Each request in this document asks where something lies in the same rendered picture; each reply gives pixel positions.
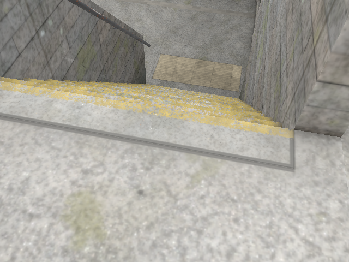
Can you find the stairs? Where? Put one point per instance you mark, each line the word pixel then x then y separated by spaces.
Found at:
pixel 159 96

